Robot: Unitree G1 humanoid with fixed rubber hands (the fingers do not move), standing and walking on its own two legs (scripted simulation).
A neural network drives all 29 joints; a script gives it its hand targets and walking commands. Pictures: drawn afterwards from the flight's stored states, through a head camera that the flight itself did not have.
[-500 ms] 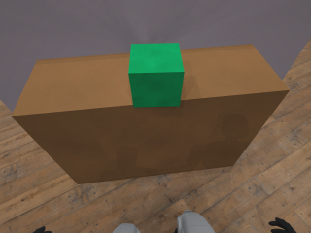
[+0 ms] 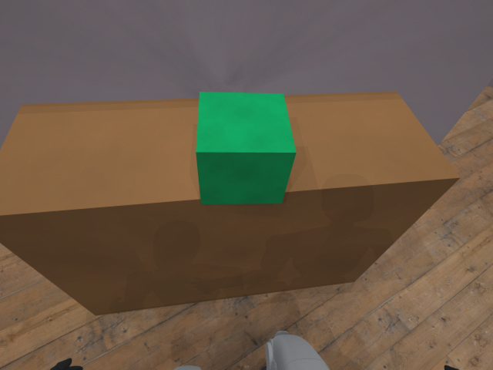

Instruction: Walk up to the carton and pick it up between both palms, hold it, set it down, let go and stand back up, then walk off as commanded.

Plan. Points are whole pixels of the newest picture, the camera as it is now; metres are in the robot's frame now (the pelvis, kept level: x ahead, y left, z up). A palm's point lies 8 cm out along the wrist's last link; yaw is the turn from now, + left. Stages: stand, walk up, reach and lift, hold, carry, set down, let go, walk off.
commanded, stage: walk up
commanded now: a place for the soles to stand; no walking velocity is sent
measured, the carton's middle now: (241, 149) +0.51 +0.01 +0.04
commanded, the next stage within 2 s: reach and lift in 2.00 s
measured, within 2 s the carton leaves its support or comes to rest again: neither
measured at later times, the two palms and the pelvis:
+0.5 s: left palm out of the picture +0.15 +0.32 -0.08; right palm out of the picture +0.12 -0.32 -0.08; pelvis +0.06 -0.01 +0.00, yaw +0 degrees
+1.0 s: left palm out of the picture +0.14 +0.30 -0.09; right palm (457, 366) +0.13 -0.34 -0.08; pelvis +0.05 -0.02 +0.00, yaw +0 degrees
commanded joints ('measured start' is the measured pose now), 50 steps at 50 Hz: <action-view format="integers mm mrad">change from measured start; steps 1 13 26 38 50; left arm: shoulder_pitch -51 -37 -73 -163 -133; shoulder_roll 182 240 201 209 284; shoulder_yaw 70 61 31 32 62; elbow -133 -69 -73 -68 -44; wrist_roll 26 4 0 24 33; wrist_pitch -55 -40 29 -5 -10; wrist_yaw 5 29 44 29 28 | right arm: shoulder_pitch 63 95 -30 37 -19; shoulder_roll -309 -222 -343 -230 -244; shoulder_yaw -98 -61 -75 -53 -57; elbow -23 34 -5 62 53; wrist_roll -8 5 -2 3 2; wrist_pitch -32 15 -16 9 33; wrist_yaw -24 2 -45 -20 -19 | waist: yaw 0 26 30 -27 25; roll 323 -43 210 111 -7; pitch -189 82 -149 -45 25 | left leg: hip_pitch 232 -253 -38 42 -142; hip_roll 305 70 401 50 25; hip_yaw -352 47 -599 -50 26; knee -139 299 -358 -105 156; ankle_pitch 742 85 420 105 -27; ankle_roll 249 11 327 82 39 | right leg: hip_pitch -16 139 113 10 53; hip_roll -34 -215 10 -144 -285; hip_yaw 68 324 112 181 424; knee -245 -720 70 -435 -678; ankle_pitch -4 -65 -196 -13 -337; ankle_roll -33 -168 6 -116 -179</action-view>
